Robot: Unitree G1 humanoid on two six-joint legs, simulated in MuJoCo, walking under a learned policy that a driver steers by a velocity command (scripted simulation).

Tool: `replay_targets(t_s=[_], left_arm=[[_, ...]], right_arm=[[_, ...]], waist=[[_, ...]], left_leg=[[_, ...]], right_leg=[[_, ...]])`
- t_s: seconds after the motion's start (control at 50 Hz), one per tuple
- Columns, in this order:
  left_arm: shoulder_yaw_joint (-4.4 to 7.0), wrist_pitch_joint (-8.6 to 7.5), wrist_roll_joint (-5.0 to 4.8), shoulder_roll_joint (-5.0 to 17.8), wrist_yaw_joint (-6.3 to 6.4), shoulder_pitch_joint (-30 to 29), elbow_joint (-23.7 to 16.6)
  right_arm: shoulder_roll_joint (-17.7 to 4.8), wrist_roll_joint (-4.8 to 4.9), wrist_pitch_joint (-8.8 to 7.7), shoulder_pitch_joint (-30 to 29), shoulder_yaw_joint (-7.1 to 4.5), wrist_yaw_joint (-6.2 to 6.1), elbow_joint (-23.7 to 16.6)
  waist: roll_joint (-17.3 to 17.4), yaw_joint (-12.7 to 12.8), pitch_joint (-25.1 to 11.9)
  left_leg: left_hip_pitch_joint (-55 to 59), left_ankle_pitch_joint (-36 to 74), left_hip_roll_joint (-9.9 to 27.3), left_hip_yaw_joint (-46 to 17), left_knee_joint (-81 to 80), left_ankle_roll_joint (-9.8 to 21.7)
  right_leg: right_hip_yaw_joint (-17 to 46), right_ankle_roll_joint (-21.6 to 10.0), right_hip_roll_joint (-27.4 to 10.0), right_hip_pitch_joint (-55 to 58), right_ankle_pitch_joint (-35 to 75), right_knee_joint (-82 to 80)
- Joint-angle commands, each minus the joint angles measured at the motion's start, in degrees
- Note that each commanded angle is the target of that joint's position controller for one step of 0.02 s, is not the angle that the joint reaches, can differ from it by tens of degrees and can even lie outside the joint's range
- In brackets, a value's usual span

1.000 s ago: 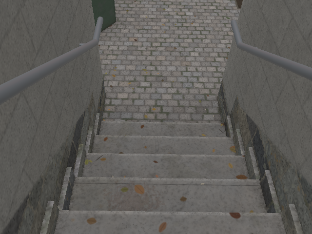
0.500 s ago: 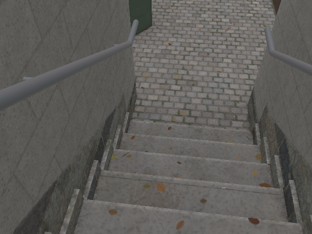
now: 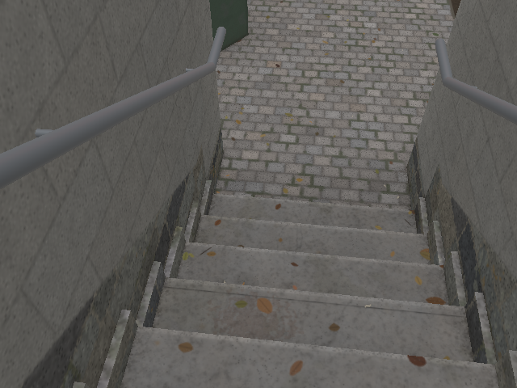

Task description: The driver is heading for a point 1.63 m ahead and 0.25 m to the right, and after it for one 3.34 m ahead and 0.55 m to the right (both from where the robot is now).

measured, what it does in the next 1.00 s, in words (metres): goes down: left foot 0.17 m lower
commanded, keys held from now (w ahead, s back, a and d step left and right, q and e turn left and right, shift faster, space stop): no key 0.02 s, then w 0.98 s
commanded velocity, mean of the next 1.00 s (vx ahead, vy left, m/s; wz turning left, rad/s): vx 0.37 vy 0.00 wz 0.00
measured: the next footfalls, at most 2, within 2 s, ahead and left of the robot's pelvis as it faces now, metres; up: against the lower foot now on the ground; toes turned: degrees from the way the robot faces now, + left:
left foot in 0.72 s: +0.36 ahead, +0.09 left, -0.17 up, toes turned +1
right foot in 1.12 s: +0.62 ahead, -0.16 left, -0.34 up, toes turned -3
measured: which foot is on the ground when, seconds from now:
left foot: down 0.00-0.38, up 0.40-0.70, down 0.72-1.00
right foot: down 0.00-0.72, up 0.74-1.00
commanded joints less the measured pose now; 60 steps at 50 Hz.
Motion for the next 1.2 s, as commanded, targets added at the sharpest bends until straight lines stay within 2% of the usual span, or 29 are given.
replay_targets(t_s=[0.02, 0.1, 0.18, 0.32, 0.36, 0.38, 0.4, 0.42, 0.44, 0.48, 0.52, 0.58, 0.66, 0.7, 0.72, 0.74, 0.76, 0.8, 0.82, 0.84, 0.88, 0.94, 0.98, 1.06, 1.1, 1.12, 1.14, 1.18, 1.2], left_arm=[[1.24, -0.04, 0.10, 6.4, -0.12, 1.5, -1.6], [2.98, -0.76, 2.57, 9.8, 1.50, 7.2, -0.2], [1.38, -3.14, 2.72, 4.8, 3.87, 5.0, -2.6], [-0.18, -6.56, 4.36, 1.4, 3.96, 2.5, -5.8], [-0.33, -7.37, 4.80, 1.5, 3.56, 12.4, -3.0], [0.60, -8.00, 6.08, 5.0, 4.16, 32.8, 2.8], [-0.60, -8.99, 6.63, 8.1, 4.09, 46.1, 5.1], [-0.93, -10.05, 6.78, 9.4, 3.40, 44.8, 7.3], [-1.50, -10.05, 5.81, 7.4, 2.75, 35.8, 6.6], [-4.11, -8.97, 7.42, 0.8, 2.60, 22.2, 6.1], [-6.97, -8.48, 6.19, -7.9, 4.66, 11.3, -0.6], [-5.40, -10.39, 5.61, 2.8, 4.00, 14.6, 1.9], [-4.46, -9.56, 2.66, 7.2, 2.86, 25.2, 6.1], [-3.53, -8.65, 5.68, 8.6, 1.46, 18.2, 4.2], [-2.65, -7.47, 5.77, 9.2, 0.29, 17.4, 4.0], [-4.22, -6.78, 5.05, -0.8, -1.35, 27.3, 3.8], [-4.12, -7.46, 3.33, 0.3, -1.62, 17.2, -1.6], [-3.16, -8.22, 2.35, 4.8, -0.48, 7.3, -8.3], [-2.85, -7.83, 3.86, 4.8, 1.62, 5.5, -7.5], [-3.67, -6.66, 3.88, 3.3, 2.29, 8.1, -4.6], [-5.29, -4.26, 5.36, -1.6, 1.29, 13.4, -2.1], [-6.18, -4.55, 5.52, 0.6, 0.26, 10.5, -2.6], [-5.25, -3.88, 3.82, 3.8, 0.57, 7.2, -4.4], [-5.56, -3.78, 4.45, 5.2, 1.18, -3.1, -7.1], [-3.50, -4.68, 3.17, 8.8, 1.94, 8.6, -2.7], [-1.05, -5.21, 2.96, 13.2, 2.15, 25.3, 1.3], [0.30, -4.94, 3.08, 17.5, 0.44, 36.8, 4.2], [1.22, -4.55, 5.84, 17.6, -0.32, 36.1, 5.2], [-1.10, -4.73, 5.67, 10.7, -0.50, 28.3, 4.8]], right_arm=[[-5.8, -0.09, 0.05, 0.9, -1.37, -0.36, -1.2], [-9.1, -2.39, -1.17, 5.4, -3.29, -1.74, 1.2], [-4.1, -2.58, -4.54, 5.4, -2.26, -3.22, 1.2], [-4.5, -2.98, -6.77, 16.8, -2.02, -3.95, 3.4], [-6.0, -4.48, -6.57, 7.6, -2.42, -4.00, 0.4], [-7.1, -5.73, -6.90, -4.3, -3.06, -3.11, -5.2], [-3.1, -5.94, -7.85, -13.6, -2.57, -0.94, -10.7], [4.3, -4.24, -8.45, -18.2, -0.08, -0.26, -14.9], [2.7, -3.85, -8.49, -15.4, 0.13, -0.99, -13.2], [0.6, -5.72, -6.99, -1.7, 0.23, -2.30, -9.4], [1.5, -8.95, -5.68, 1.1, 1.49, -2.04, -7.2], [5.5, -3.84, -3.45, 0.5, 3.70, 0.37, -8.2], [-3.4, -7.47, -3.35, -3.5, 2.47, 0.28, -8.7], [-4.8, -6.49, -3.88, 16.4, 1.50, -0.56, -2.6], [-7.2, -6.50, -4.67, 37.3, -0.30, -1.85, 6.9], [-11.4, -6.84, -4.74, 38.0, -2.01, -1.02, 5.4], [-10.7, -7.68, -5.61, 38.7, -2.40, -0.74, 5.9], [-6.4, -5.20, -6.97, 18.9, -1.67, -0.78, 0.9], [4.2, -6.22, -7.40, 12.7, 2.03, -1.13, 0.8], [6.5, -6.38, -7.32, 8.1, 3.34, -1.14, 0.7], [1.9, -5.24, -8.02, 16.4, 2.61, -1.83, 3.5], [1.3, -6.71, -10.49, 13.0, 3.02, -3.90, 1.2], [-2.6, -6.20, -9.77, 13.6, 2.75, -3.23, 1.6], [-5.9, -4.41, -6.85, 22.9, 2.49, -2.98, 3.7], [-9.4, -5.00, -5.17, 22.3, 1.51, -1.33, 5.1], [-8.5, -6.85, -4.70, 24.9, 1.36, 1.39, 7.3], [3.8, -5.30, -5.25, 34.8, 3.65, 3.34, 9.1], [-0.3, 0.12, -7.02, 15.3, 3.67, 2.67, -2.8], [-1.7, -1.27, -7.35, 12.3, 3.19, 0.30, -2.6]], waist=[[-0.5, -0.1, -3.1], [-0.7, 0.2, 3.3], [-0.1, -0.3, 1.1], [4.5, -3.4, 3.8], [-2.2, 3.5, 2.0], [-11.5, 14.5, -0.7], [-15.4, 18.7, 0.4], [-1.7, 15.3, 10.4], [3.7, 10.5, 10.8], [5.2, -0.1, 4.0], [-1.2, -1.6, 1.7], [0.2, -1.3, 1.2], [0.9, 1.8, 6.1], [1.7, -5.4, 3.0], [11.0, -12.2, 0.1], [15.2, -6.9, -21.8], [5.0, -10.4, -19.2], [-2.0, -6.9, -2.3], [-7.0, -2.4, 0.1], [-6.6, 1.5, 6.0], [3.4, 2.9, -2.6], [-0.8, 0.7, -4.5], [2.0, 1.6, -2.8], [0.6, -4.8, 2.9], [-3.1, -0.8, -0.5], [-6.5, 6.9, -4.7], [-18.5, 5.5, -22.2], [-8.3, 11.8, -12.2], [1.3, 7.4, -4.2]], left_leg=[[-2.3, 8.7, -0.5, 1.0, -4.5, 1.0], [-7.4, -24.9, 1.8, -1.3, -3.6, 6.8], [-4.8, -19.9, 4.0, -2.4, 0.5, 9.9], [0.0, -14.3, 17.2, -19.5, 2.6, 19.9], [-12.1, -15.0, 9.4, -8.8, 17.0, 16.3], [-28.8, -10.5, -1.1, 2.4, 41.9, 11.9], [-51.6, -29.6, -11.4, -2.9, 61.2, 8.5], [-71.5, -23.4, -7.6, -20.8, 57.0, 9.3], [-72.7, -16.0, -2.5, -21.7, 56.9, 8.1], [-58.9, 2.4, 5.7, -15.5, 49.3, 8.4], [-31.6, 31.8, 5.2, -5.4, 31.9, 6.9], [6.1, 47.6, 0.7, 2.6, 26.5, -0.7], [-10.4, 23.2, 4.3, -2.3, 4.0, 1.0], [-3.5, 26.9, 5.3, -3.2, 0.2, 2.7], [12.6, 34.5, 4.3, -0.6, -8.5, 5.2], [45.0, 66.5, 18.9, -11.0, 21.0, 21.9], [46.6, 58.3, 18.5, -17.5, 18.3, 22.6], [19.6, 8.1, 25.5, -30.0, 4.5, 24.9], [5.7, 11.7, 22.8, -24.5, 2.7, 21.9], [-15.5, 20.2, 20.7, -17.3, 0.2, 21.0], [-30.3, 15.2, 11.2, -11.3, 5.5, 19.6], [-35.8, -3.2, 2.8, -2.4, 18.5, 10.7], [-43.8, -13.5, 3.5, -4.6, 21.8, 10.5], [-19.6, -11.2, 12.6, -17.8, 31.2, 11.2], [-18.0, -5.2, 7.7, -11.7, 45.8, 9.1], [-25.6, 1.8, 2.8, -6.8, 64.8, 5.5], [-45.7, -34.6, -6.1, -2.3, 98.4, 1.3], [-81.3, -26.6, -1.5, -8.3, 107.4, 1.0], [-78.9, -13.6, 3.8, -10.0, 97.9, 1.8]], right_leg=[[-1.3, -1.3, 1.3, 4.5, 8.7, -3.0], [1.8, -6.8, -0.9, -1.0, -27.3, -2.8], [4.8, -10.5, -3.5, -1.1, -24.1, 0.8], [-2.0, -6.5, 3.0, -15.5, -19.6, 23.6], [-4.2, -6.9, 3.4, 0.1, -8.8, 18.0], [3.0, -10.0, -0.3, 17.5, -1.6, 9.2], [36.0, -19.8, -13.3, 26.6, 2.5, 1.7], [45.9, -24.6, -26.1, 29.1, 0.4, -0.1], [39.8, -23.1, -26.2, 26.5, 2.0, 2.2], [20.6, -17.0, -17.7, 11.6, 2.7, 5.7], [2.8, -9.9, -0.7, -14.4, -5.5, 9.6], [-4.3, -6.8, 3.2, -47.4, -18.1, 14.7], [11.5, -11.3, -4.9, -15.1, -14.5, 26.6], [12.9, -9.9, -4.9, -6.1, 8.9, 47.6], [8.4, -7.1, 1.0, -11.4, 10.5, 68.9], [5.5, -2.5, 7.6, -33.9, -34.1, 94.0], [4.3, -3.1, 7.4, -49.1, -35.4, 94.0], [9.2, -2.8, -1.8, -62.8, -16.6, 74.6], [13.6, -3.2, -7.8, -55.4, -3.7, 58.1], [12.4, -3.2, -11.1, -42.2, 7.0, 40.8], [3.7, -1.2, -6.8, -21.5, 10.2, 43.6], [6.9, -1.4, -7.2, -14.7, 48.9, 20.5], [1.7, 0.5, -3.8, -4.3, 41.3, 21.9], [5.3, -1.4, -6.3, -15.9, 26.0, 3.0], [-1.6, -2.3, -2.0, 1.9, 25.7, -3.5], [-1.5, -7.0, -4.0, 19.3, 35.1, 0.1], [8.5, -23.2, -18.0, 48.6, 71.6, 22.9], [34.6, -26.4, -30.4, 44.0, 30.3, 10.2], [32.9, -21.9, -27.0, 24.6, 4.7, 5.8]])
